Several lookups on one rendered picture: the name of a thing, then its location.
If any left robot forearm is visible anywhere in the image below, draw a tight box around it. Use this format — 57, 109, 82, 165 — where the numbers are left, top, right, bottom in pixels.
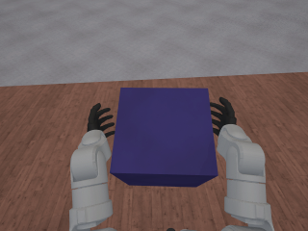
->
69, 129, 114, 231

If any right robot forearm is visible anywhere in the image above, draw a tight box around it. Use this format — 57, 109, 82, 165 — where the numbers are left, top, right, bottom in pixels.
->
217, 124, 274, 231

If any robot right hand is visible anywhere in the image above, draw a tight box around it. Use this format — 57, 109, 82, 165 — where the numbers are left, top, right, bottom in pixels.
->
210, 97, 237, 136

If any carton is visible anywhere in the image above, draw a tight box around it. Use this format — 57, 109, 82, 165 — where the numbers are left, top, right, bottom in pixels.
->
110, 88, 218, 188

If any robot left hand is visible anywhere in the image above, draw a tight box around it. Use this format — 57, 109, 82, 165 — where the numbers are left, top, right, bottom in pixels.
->
87, 103, 116, 138

